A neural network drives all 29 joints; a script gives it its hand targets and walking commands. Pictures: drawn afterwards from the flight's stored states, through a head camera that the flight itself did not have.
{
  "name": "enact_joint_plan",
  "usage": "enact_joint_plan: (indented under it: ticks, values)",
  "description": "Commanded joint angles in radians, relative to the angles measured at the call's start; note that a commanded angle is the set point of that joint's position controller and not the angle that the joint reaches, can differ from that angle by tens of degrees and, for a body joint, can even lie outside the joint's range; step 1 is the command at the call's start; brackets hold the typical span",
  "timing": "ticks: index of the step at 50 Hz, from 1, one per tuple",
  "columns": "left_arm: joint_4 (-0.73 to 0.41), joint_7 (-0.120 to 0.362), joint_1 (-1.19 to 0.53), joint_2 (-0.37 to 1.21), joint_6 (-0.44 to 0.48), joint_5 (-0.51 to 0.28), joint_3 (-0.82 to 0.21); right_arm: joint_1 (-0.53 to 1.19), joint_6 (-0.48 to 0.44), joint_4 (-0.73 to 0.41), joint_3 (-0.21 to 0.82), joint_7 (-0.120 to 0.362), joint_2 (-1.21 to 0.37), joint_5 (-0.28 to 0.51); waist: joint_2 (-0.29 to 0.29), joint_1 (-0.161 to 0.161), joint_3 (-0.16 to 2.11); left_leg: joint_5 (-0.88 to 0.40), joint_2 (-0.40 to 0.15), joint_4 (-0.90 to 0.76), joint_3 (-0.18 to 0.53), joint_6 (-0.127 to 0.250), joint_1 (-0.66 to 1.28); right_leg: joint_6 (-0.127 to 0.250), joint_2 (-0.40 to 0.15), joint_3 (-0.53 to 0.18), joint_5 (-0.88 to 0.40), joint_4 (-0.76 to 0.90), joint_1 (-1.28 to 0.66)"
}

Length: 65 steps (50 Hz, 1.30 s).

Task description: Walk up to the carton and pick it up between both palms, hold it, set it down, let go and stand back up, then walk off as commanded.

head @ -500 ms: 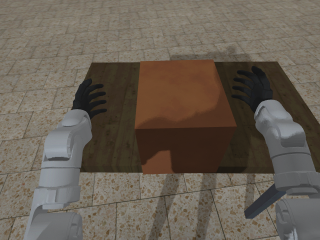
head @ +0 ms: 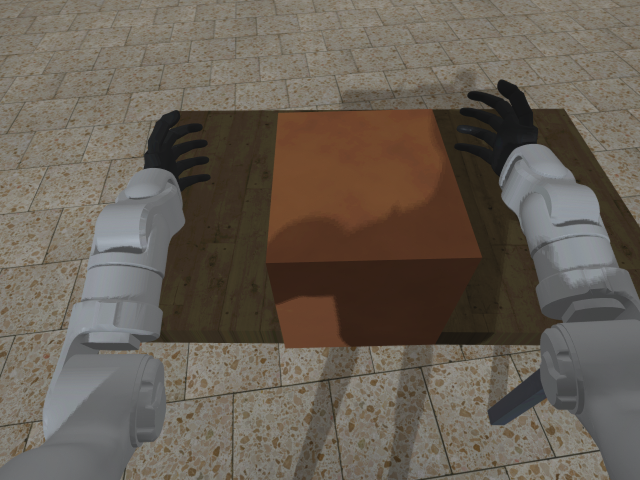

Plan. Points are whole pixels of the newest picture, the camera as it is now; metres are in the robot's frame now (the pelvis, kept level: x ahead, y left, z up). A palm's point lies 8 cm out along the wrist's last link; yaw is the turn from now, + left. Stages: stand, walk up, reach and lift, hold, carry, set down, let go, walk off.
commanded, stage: reach and lift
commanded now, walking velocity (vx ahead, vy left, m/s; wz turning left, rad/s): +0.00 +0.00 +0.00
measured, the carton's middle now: (357, 230) +0.41 -0.04 +0.05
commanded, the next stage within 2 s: none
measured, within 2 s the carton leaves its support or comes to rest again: neither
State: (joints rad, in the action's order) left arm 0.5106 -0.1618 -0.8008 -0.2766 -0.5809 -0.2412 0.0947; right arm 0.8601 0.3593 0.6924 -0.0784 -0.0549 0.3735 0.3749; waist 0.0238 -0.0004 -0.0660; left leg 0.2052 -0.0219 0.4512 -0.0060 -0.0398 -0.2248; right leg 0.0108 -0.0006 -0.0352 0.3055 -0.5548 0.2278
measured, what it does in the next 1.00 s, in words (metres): stands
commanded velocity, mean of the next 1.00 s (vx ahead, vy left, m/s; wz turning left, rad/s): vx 0.00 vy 0.00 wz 0.00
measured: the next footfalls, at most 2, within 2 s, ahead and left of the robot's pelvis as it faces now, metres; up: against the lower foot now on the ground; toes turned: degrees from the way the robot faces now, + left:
none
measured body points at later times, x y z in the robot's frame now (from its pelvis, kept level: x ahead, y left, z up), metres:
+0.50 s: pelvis -0.01 +0.00 +0.00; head +0.04 -0.02 +0.44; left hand +0.42 +0.17 +0.07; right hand +0.43 -0.20 +0.09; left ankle +0.02 +0.15 -0.74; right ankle -0.01 -0.11 -0.74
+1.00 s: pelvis -0.01 +0.00 +0.00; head +0.04 -0.02 +0.44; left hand +0.42 +0.15 +0.06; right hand +0.43 -0.20 +0.08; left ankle +0.02 +0.15 -0.74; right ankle -0.01 -0.11 -0.74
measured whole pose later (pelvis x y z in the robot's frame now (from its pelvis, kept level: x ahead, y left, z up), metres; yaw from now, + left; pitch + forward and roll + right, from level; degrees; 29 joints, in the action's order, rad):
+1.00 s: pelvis -0.01 +0.00 +0.00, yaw +0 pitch +12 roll +1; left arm 1.02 -0.16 -0.76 -0.11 0.09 -0.21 0.04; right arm 0.80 0.02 0.94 -0.03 -0.09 0.23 0.27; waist -0.01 0.00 0.12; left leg 0.15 -0.04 0.45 -0.01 -0.05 -0.51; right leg 0.01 0.02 -0.04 0.25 -0.55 0.52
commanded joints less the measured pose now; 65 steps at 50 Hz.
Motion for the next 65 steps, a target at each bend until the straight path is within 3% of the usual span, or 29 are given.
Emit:
enact_joint_plan:
  ticks: [1, 6, 11, 14, 16, 17, 19, 20, 21, 22, 23, 26, 30, 31, 32, 34, 35, 37, 39, 41, 45, 48, 51, 55, 59, 61, 62, 64, 65]
  values:
    - [-0.119, 0.018, -0.567, -0.149, 0.125, 0.013, 0.011, 0.545, -0.107, -0.014, 0.068, 0.012, 0.188, 0.013, -0.016, -0.014, 0.710, -0.427, 0.016, -0.013, -0.022, -0.007, 0.245, -0.044, 0.064, 0.031, -0.596, 0.181, -0.017]
    - [-0.161, 0.032, -0.480, -0.111, 0.203, 0.035, 0.017, 0.463, -0.178, -0.049, 0.089, -0.001, 0.148, 0.003, -0.035, -0.022, 0.804, -0.536, 0.020, 0.024, -0.021, -0.023, 0.288, -0.048, 0.069, 0.035, -0.699, 0.164, -0.029]
    - [0.015, 0.054, -0.415, -0.049, 0.296, 0.091, 0.019, 0.402, -0.240, 0.079, 0.094, 0.003, 0.107, -0.037, -0.054, -0.038, 0.755, -0.481, 0.009, 0.013, -0.019, -0.022, 0.256, -0.039, 0.068, 0.039, -0.591, 0.175, 0.028]
    - [0.023, 0.055, -0.409, -0.048, 0.384, 0.087, 0.035, 0.390, -0.300, 0.059, 0.105, -0.006, 0.078, -0.072, -0.013, -0.048, 0.801, -0.470, 0.011, 0.023, -0.033, -0.013, 0.211, -0.040, 0.071, 0.037, -0.600, 0.160, 0.009]
    - [0.004, 0.043, -0.420, -0.048, 0.444, 0.081, 0.041, 0.412, -0.341, 0.020, 0.095, -0.012, 0.073, -0.078, -0.020, -0.047, 0.873, -0.495, 0.012, 0.040, -0.034, -0.021, 0.197, -0.042, 0.075, 0.032, -0.643, 0.138, -0.002]
    - [0.046, 0.038, -0.435, -0.046, 0.475, 0.089, 0.040, 0.412, -0.351, 0.068, 0.089, -0.006, 0.060, -0.087, -0.030, -0.041, 0.886, -0.481, 0.012, 0.040, -0.035, -0.024, 0.186, -0.039, 0.078, 0.033, -0.623, 0.136, 0.019]
    - [0.057, 0.034, -0.436, -0.045, 0.520, 0.091, 0.044, 0.415, -0.383, 0.038, 0.113, -0.009, 0.038, -0.086, -0.036, -0.057, 0.927, -0.491, 0.017, 0.054, -0.048, -0.022, 0.147, -0.046, 0.072, 0.023, -0.663, 0.119, -0.011]
    - [0.088, 0.035, -0.448, -0.043, 0.548, 0.080, 0.041, 0.433, -0.397, 0.036, 0.101, -0.011, 0.039, -0.103, -0.010, -0.052, 0.926, -0.452, 0.018, 0.052, -0.049, -0.018, 0.117, -0.052, 0.067, 0.019, -0.655, 0.109, -0.006]
    - [0.118, 0.031, -0.471, -0.036, 0.571, 0.093, 0.038, 0.425, -0.405, 0.091, 0.090, -0.009, 0.034, -0.107, -0.031, -0.038, 0.925, -0.440, 0.012, 0.053, -0.047, -0.023, 0.114, -0.047, 0.069, 0.023, -0.622, 0.111, 0.021]
    - [0.092, 0.026, -0.454, -0.027, 0.589, 0.075, 0.026, 0.416, -0.410, 0.040, 0.113, -0.011, 0.026, -0.091, -0.018, -0.048, 0.964, -0.442, 0.011, 0.060, -0.050, -0.017, 0.117, -0.050, 0.068, 0.022, -0.621, 0.100, 0.006]
    - [0.158, 0.028, -0.452, -0.035, 0.605, 0.075, 0.031, 0.426, -0.412, 0.062, 0.111, -0.011, 0.022, -0.102, 0.003, -0.052, 0.934, -0.395, 0.010, 0.053, -0.053, -0.012, 0.082, -0.055, 0.065, 0.013, -0.585, 0.102, 0.008]
    - [0.157, 0.013, -0.517, -0.042, 0.653, 0.064, 0.018, 0.451, -0.430, 0.055, 0.101, -0.018, 0.020, -0.119, -0.005, -0.042, 1.024, -0.384, 0.011, 0.067, -0.058, -0.016, 0.051, -0.051, 0.062, 0.016, -0.586, 0.079, 0.019]
    - [0.201, 0.014, -0.502, -0.028, 0.677, 0.055, 0.008, 0.432, -0.420, 0.077, 0.136, -0.023, 0.004, -0.113, 0.013, -0.046, 1.033, -0.381, 0.013, 0.069, -0.061, -0.010, 0.041, -0.059, 0.057, 0.013, -0.598, 0.068, 0.019]
    - [0.183, 0.014, -0.515, -0.014, 0.679, 0.052, -0.014, 0.446, -0.422, 0.082, 0.127, -0.027, 0.004, -0.122, 0.007, -0.020, 1.033, -0.383, 0.011, 0.071, -0.052, -0.013, 0.059, -0.062, 0.054, 0.022, -0.608, 0.067, 0.034]
    - [0.229, 0.017, -0.509, -0.011, 0.680, 0.051, -0.007, 0.453, -0.421, 0.086, 0.127, -0.031, 0.004, -0.123, 0.025, -0.034, 1.009, -0.364, 0.011, 0.071, -0.052, -0.008, 0.038, -0.057, 0.053, 0.018, -0.583, 0.072, 0.041]
    - [0.232, 0.008, -0.533, 0.001, 0.682, 0.049, -0.029, 0.477, -0.421, 0.101, 0.117, -0.028, 0.007, -0.115, -0.016, -0.030, 0.994, -0.331, 0.006, 0.068, -0.045, -0.013, 0.054, -0.046, 0.054, 0.026, -0.484, 0.085, 0.099]
    - [0.266, 0.008, -0.545, -0.013, 0.681, 0.046, -0.021, 0.473, -0.409, 0.129, 0.128, -0.025, 0.007, -0.114, 0.009, -0.038, 0.950, -0.309, 0.007, 0.062, -0.044, -0.005, 0.035, -0.044, 0.049, 0.020, -0.462, 0.089, 0.099]
    - [0.247, 0.002, -0.550, 0.023, 0.681, 0.040, -0.045, 0.471, -0.407, 0.144, 0.126, -0.021, -0.010, -0.106, -0.021, -0.030, 0.965, -0.302, 0.005, 0.065, -0.045, -0.007, 0.052, -0.035, 0.051, 0.024, -0.420, 0.092, 0.139]
    - [0.308, 0.006, -0.552, 0.015, 0.691, 0.030, -0.046, 0.491, -0.396, 0.147, 0.141, -0.019, -0.026, -0.104, 0.019, -0.045, 0.895, -0.247, 0.002, 0.060, -0.044, 0.005, 0.013, -0.038, 0.046, 0.020, -0.368, 0.088, 0.155]
    - [0.272, 0.009, -0.544, 0.058, 0.710, 0.017, -0.071, 0.482, -0.405, 0.113, 0.158, -0.022, -0.069, -0.102, 0.018, -0.026, 0.924, -0.284, 0.007, 0.067, -0.045, 0.001, 0.028, -0.042, 0.041, 0.021, -0.424, 0.083, 0.128]
    - [0.270, -0.006, -0.621, 0.084, 0.742, 0.012, -0.079, 0.518, -0.405, 0.150, 0.099, -0.020, -0.080, -0.141, -0.011, -0.006, 0.941, -0.224, 0.000, 0.067, -0.033, -0.002, 0.011, -0.029, 0.033, 0.029, -0.313, 0.087, 0.200]
    - [0.273, 0.002, -0.580, 0.102, 0.744, 0.034, -0.064, 0.484, -0.404, 0.142, 0.127, -0.022, -0.139, -0.144, 0.020, -0.001, 0.935, -0.255, 0.007, 0.082, -0.036, 0.005, 0.012, -0.040, 0.031, 0.019, -0.397, 0.087, 0.143]
    - [0.270, -0.003, -0.577, 0.100, 0.759, 0.075, -0.010, 0.506, -0.409, 0.113, 0.128, -0.025, -0.171, -0.152, 0.030, -0.036, 0.934, -0.225, 0.008, 0.071, -0.049, 0.013, -0.038, -0.051, 0.020, -0.004, -0.409, 0.074, 0.097]
    - [0.272, -0.016, -0.552, 0.133, 0.755, 0.134, 0.029, 0.485, -0.413, 0.148, 0.097, -0.036, -0.172, -0.189, 0.029, -0.026, 0.922, -0.290, 0.008, 0.067, -0.049, -0.003, -0.011, -0.058, 0.029, 0.009, -0.490, 0.068, 0.061]
    - [0.234, -0.020, -0.548, 0.137, 0.760, 0.174, 0.074, 0.483, -0.424, 0.081, 0.123, -0.044, -0.220, -0.184, 0.046, -0.053, 0.958, -0.317, 0.012, 0.071, -0.061, 0.009, -0.013, -0.062, 0.024, -0.006, -0.552, 0.066, -0.013]
    - [0.215, -0.021, -0.539, 0.141, 0.769, 0.197, 0.098, 0.458, -0.423, 0.091, 0.118, -0.052, -0.227, -0.192, 0.070, -0.052, 0.950, -0.328, 0.013, 0.064, -0.068, 0.013, -0.042, -0.070, 0.023, -0.018, -0.601, 0.057, -0.057]
    - [0.212, -0.026, -0.570, 0.165, 0.770, 0.196, 0.079, 0.477, -0.426, 0.113, 0.092, -0.055, -0.222, -0.207, 0.045, -0.029, 0.952, -0.307, 0.010, 0.055, -0.058, 0.006, -0.034, -0.067, 0.023, -0.011, -0.585, 0.058, -0.036]
    - [0.230, -0.021, -0.543, 0.183, 0.770, 0.204, 0.084, 0.469, -0.426, 0.101, 0.103, -0.052, -0.247, -0.207, 0.060, -0.043, 0.940, -0.309, 0.009, 0.057, -0.063, 0.010, -0.023, -0.065, 0.025, -0.008, -0.577, 0.065, -0.036]
    - [0.219, -0.020, -0.554, 0.196, 0.771, 0.203, 0.075, 0.467, -0.428, 0.110, 0.092, -0.052, -0.252, -0.215, 0.047, -0.027, 0.940, -0.308, 0.011, 0.055, -0.066, 0.007, -0.016, -0.068, 0.025, -0.003, -0.584, 0.066, -0.035]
